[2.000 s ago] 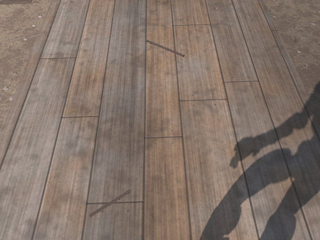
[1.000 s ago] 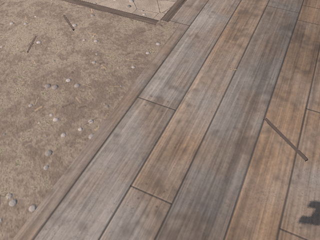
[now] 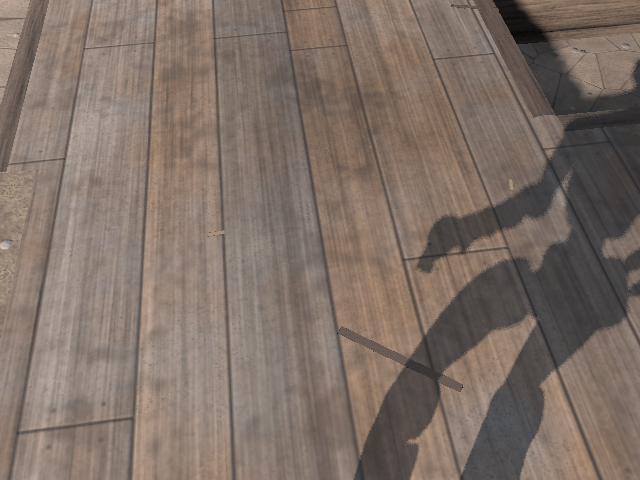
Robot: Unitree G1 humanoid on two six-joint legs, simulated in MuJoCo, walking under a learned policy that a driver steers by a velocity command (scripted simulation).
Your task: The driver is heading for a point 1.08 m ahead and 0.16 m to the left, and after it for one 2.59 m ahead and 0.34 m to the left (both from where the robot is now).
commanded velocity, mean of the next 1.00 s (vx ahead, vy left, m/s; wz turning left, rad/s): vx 0.50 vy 0.00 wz -0.11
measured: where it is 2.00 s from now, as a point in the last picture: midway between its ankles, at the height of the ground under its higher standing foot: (303, 233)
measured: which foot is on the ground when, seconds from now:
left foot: up 0.00-0.36, down 0.38-0.92, up 0.94-1.00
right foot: down 0.00-0.40, up 0.42-0.90, down 0.92-1.00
